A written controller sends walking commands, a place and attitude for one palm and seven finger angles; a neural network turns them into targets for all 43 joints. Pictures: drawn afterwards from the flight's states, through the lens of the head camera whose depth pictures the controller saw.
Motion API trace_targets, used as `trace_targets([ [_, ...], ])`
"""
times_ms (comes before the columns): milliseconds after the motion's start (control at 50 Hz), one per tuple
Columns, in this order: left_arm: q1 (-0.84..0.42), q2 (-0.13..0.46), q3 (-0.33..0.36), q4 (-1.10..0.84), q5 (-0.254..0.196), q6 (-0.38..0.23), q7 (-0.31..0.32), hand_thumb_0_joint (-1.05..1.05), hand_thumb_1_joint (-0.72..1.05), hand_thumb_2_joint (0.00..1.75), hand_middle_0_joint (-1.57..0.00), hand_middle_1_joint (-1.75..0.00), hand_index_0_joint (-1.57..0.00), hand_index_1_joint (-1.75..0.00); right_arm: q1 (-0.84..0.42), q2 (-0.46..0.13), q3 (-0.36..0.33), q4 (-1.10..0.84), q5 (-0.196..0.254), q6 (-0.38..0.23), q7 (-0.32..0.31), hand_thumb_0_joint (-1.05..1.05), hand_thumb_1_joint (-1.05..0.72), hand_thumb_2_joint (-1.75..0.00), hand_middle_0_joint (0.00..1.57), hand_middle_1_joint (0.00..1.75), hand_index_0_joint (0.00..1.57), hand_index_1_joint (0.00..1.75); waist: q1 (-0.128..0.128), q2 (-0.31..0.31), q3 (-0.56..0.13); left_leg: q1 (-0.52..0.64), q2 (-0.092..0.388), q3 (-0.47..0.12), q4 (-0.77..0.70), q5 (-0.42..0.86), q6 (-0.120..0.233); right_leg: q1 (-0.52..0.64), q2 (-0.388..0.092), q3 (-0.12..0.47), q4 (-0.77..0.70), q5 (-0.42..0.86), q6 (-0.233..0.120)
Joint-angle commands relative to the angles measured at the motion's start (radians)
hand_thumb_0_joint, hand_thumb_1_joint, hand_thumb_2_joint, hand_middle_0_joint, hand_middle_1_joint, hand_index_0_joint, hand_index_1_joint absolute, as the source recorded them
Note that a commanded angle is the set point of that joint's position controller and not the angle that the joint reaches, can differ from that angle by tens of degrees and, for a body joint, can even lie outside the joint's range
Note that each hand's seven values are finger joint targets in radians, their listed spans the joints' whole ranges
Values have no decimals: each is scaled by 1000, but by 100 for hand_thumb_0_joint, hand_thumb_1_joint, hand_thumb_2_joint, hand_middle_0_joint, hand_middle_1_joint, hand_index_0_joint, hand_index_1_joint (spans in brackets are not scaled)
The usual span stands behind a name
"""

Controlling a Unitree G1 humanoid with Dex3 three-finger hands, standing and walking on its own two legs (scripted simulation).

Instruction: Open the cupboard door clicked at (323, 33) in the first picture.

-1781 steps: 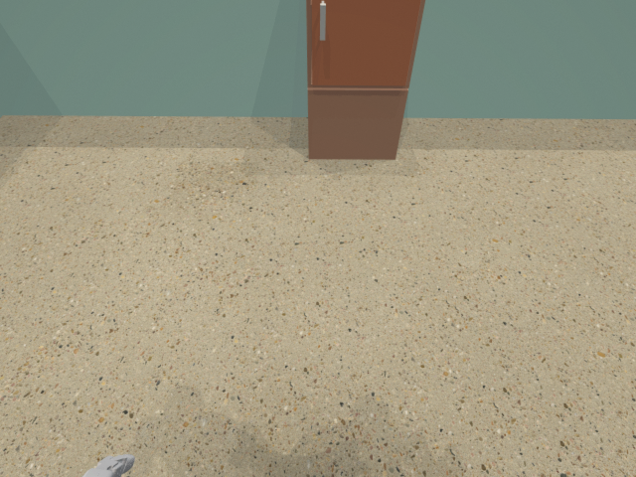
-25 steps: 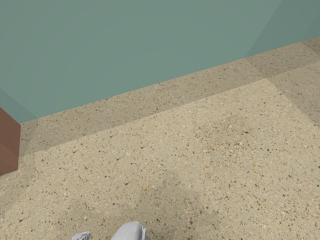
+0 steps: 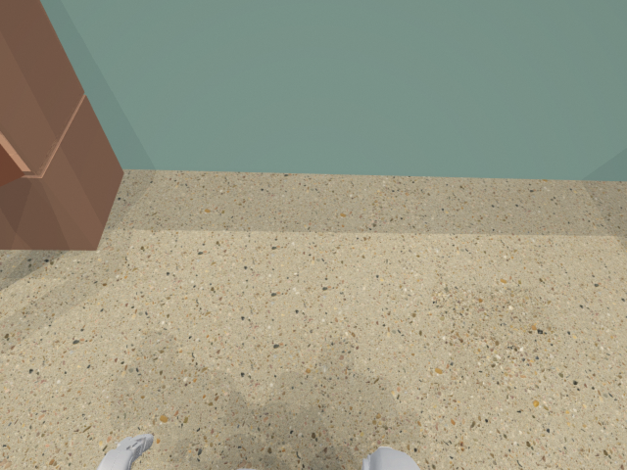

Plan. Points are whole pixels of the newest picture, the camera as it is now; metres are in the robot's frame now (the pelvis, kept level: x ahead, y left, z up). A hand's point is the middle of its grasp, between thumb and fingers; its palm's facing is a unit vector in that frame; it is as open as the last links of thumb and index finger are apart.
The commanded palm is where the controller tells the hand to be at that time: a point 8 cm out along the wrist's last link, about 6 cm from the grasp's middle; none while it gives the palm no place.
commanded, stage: turn to face it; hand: left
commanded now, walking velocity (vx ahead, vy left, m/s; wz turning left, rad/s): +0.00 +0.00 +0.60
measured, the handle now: out of the picture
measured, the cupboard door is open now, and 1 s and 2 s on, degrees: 44 44 44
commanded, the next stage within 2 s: take the last steps up to it in 1.20 s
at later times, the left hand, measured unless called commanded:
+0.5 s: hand out of the picture +0.00 +0.17 -0.18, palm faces +0.34 -0.91 -0.22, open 7.4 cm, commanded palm none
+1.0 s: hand out of the picture +0.04 +0.18 -0.16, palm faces +0.56 -0.78 -0.28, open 7.4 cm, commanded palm none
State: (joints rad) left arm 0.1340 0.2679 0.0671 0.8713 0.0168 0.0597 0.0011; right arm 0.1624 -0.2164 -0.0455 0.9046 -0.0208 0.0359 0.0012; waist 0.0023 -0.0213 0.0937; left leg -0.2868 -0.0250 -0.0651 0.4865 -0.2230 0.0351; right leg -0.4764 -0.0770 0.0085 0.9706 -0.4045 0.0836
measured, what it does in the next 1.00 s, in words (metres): steps on the spot, turning left: right foot, then left foot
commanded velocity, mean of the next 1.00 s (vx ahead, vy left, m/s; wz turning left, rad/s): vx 0.00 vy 0.00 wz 0.56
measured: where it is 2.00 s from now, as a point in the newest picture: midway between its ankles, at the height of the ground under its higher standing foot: outside the picture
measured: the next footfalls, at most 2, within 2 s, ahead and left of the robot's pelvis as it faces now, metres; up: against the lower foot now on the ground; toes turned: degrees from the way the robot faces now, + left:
right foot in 0.16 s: +0.05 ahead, -0.16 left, +0.00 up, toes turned +5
left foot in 0.52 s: +0.04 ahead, +0.09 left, +0.00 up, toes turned +26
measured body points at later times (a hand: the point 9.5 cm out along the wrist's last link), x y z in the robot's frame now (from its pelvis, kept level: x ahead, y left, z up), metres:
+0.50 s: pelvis +0.02 -0.03 -0.01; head +0.07 -0.01 +0.43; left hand -0.01 +0.21 -0.16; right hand +0.21 -0.25 -0.15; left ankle +0.00 +0.08 -0.73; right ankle +0.01 -0.16 -0.74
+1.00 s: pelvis +0.06 -0.06 -0.01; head +0.11 -0.04 +0.43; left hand +0.01 +0.22 -0.14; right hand +0.26 -0.23 -0.16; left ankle +0.00 +0.07 -0.73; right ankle +0.12 -0.16 -0.75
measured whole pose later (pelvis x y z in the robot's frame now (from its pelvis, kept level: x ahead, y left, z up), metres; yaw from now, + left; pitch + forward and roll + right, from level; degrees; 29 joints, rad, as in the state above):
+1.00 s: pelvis +0.06 -0.06 -0.01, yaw +36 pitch +2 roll +0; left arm 0.14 0.23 0.05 0.85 0.02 0.02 0.01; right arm 0.19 -0.23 -0.08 0.92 -0.01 0.06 0.00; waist -0.01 0.02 0.08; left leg -0.39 -0.06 -0.14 0.69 -0.38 -0.02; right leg -0.28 -0.02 -0.03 0.57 -0.31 0.02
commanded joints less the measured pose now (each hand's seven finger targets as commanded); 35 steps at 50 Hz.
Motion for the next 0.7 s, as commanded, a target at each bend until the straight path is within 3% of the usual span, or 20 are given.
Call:
trace_targets([
  [0, -23, 59, 12, -94, -1, -29, 9, 0, 90, 90, -20, -30, -20, -30, 27, -227, -69, -55, -6, -14, -11, 0, -90, -90, 20, 30, 20, 30, -29, 190, -136, 88, 215, -254, -130, 246, 121, 49, 46, -25, -145, -9, -1],
  [40, 0, 60, 10, -91, -7, -35, 12, 0, 90, 90, -20, -30, -20, -30, 17, -229, -74, -62, -5, -9, -11, 0, -90, -90, 20, 30, 20, 30, -18, 212, -147, 47, 206, -293, -93, 305, 117, 148, 72, -31, -261, 1, -10],
  [80, 74, 72, 17, -74, -10, -46, 16, 0, 90, 90, -20, -30, -20, -30, -16, -217, -76, -72, 2, -7, -11, 0, -90, -90, 20, 30, 20, 30, 21, 181, -167, -27, 165, -286, -33, 277, 80, 307, 78, -38, -457, 131, -16],
  [100, 117, 107, 28, -67, -6, -58, 21, 0, 90, 90, -20, -30, -20, -30, -20, -185, -72, -78, 10, -8, -8, 0, -90, -90, 20, 30, 20, 30, 45, 100, -186, -120, 116, -260, 36, 164, 35, 447, 16, 16, -595, 207, -28],
  [120, 145, 193, 47, -62, 9, -67, 31, 0, 90, 90, -20, -30, -20, -30, -5, -122, -65, -94, 20, -10, -3, 0, -90, -90, 20, 30, 20, 30, 55, -167, -208, -297, -6, -100, 234, -128, -41, 580, -231, 249, -691, 235, -104],
  [140, 138, 229, 44, -71, 14, -65, 34, 0, 90, 90, -20, -30, -20, -30, -23, -127, -65, -109, 14, -8, 0, 0, -90, -90, 20, 30, 20, 30, 59, -271, -173, -329, -56, 8, 497, -414, -77, 461, -428, 392, -709, 356, -223],
  [160, 102, 199, 35, -82, 8, -61, 38, 0, 90, 90, -20, -30, -20, -30, -4, -143, -71, -105, 7, -1, 3, 0, -90, -90, 20, 30, 20, 30, 34, -168, -143, -302, -6, -25, 635, -386, -69, 368, -423, 307, -689, 387, -260],
  [200, 22, 117, 16, -90, 1, -65, 37, 0, 90, 90, -20, -30, -20, -30, 9, -131, -68, -56, 2, 16, 10, 0, -90, -90, 20, 30, 20, 30, -17, -221, -104, -330, 33, 3, 744, -266, -91, 371, -276, 138, -636, 542, -223],
  [240, 29, 94, 8, -89, -1, -67, 34, 0, 90, 90, -20, -30, -20, -30, -5, -118, -59, -55, 5, 22, 20, 0, -90, -90, 20, 30, 20, 30, -15, -231, -92, -319, 46, 48, 710, -218, -106, 390, -231, 10, -609, 673, -200],
  [320, 116, 124, 20, -59, 5, -69, 33, 0, 90, 90, -20, -30, -20, -30, -82, -78, -39, -65, 10, 19, 29, 0, -90, -90, 20, 30, 20, 30, 25, -163, -109, -259, 40, 124, 464, -217, -111, 472, -239, -56, -565, 771, -188],
  [380, 154, 152, 31, -41, 11, -66, 32, 0, 90, 90, -20, -30, -20, -30, -113, -71, -31, -77, 12, 11, 32, 0, -90, -90, 20, 30, 20, 30, 47, -201, -109, -198, 32, 166, 312, -225, -96, 483, -263, -79, -520, 813, -189],
  [420, 152, 163, 37, -39, 12, -63, 29, 0, 90, 90, -20, -30, -20, -30, -100, -79, -30, -79, 13, 6, 30, 0, -90, -90, 20, 30, 20, 30, 37, -208, -114, -130, 19, 184, 226, -199, -81, 452, -273, -90, -485, 807, -179],
  [460, 130, 164, 38, -37, 5, -62, 22, 0, 90, 90, -20, -30, -20, -30, -31, -103, -37, -67, 9, 0, 27, 0, -90, -90, 20, 30, 20, 30, -8, -177, -144, 20, 5, 186, 71, -72, -63, 383, -253, -136, -379, 748, -131],
  [480, 112, 155, 37, -49, -4, -61, 19, 0, 90, 90, -20, -30, -20, -30, 50, -145, -48, -47, 4, -8, 25, 0, -90, -90, 20, 30, 20, 30, -59, -80, -199, 185, 39, 142, -28, 107, -40, 291, -235, -175, -235, 657, -88],
  [500, 96, 90, 26, -83, -12, -54, 11, 0, 90, 90, -20, -30, -20, -30, 130, -263, -78, -35, -6, -17, 17, 0, -90, -90, 20, 30, 20, 30, -101, 207, -249, 368, 302, -218, -55, 432, 88, 9, -95, -213, 1, 93, -12],
  [520, 28, 53, 7, -123, -9, -45, 16, 0, 90, 90, -20, -30, -20, -30, 193, -327, -92, -21, 1, -12, 5, 0, -90, -90, 20, 30, 20, 30, -125, 298, -262, 367, 454, -406, -85, 715, 219, -123, -27, -106, 168, -297, 0],
  [540, 8, 85, 11, -130, -2, -35, 21, 0, 90, 90, -20, -30, -20, -30, 186, -317, -85, -16, 0, -9, 0, 0, -90, -90, 20, 30, 20, 30, -112, 194, -244, 320, 459, -343, -83, 579, 241, -126, -54, -21, 221, -267, -16],
  [580, -19, 73, 19, -97, 1, -29, 22, 0, 90, 90, -20, -30, -20, -30, 73, -258, -70, -55, -5, -16, -16, 0, -90, -90, 20, 30, 20, 30, -74, 201, -167, 167, 353, -307, -136, 316, 185, -124, -56, 1, 226, -138, -10],
  [620, 22, 78, 21, -63, 5, -21, 11, 0, 90, 90, -20, -30, -20, -30, 1, -226, -54, -68, -4, -19, -19, 0, -90, -90, 20, 30, 20, 30, -29, 174, -111, 91, 281, -218, -162, 251, 134, -88, -46, 9, 206, -28, -6],
  [680, 50, 67, 19, -54, 3, -22, 6, 0, 90, 90, -20, -30, -20, -30, -5, -218, -52, -69, -3, -24, -17, 0, -90, -90, 20, 30, 20, 30, -9, 151, -140, 93, 240, -184, -157, 232, 121, -37, -18, -6, 105, 0, -1],
])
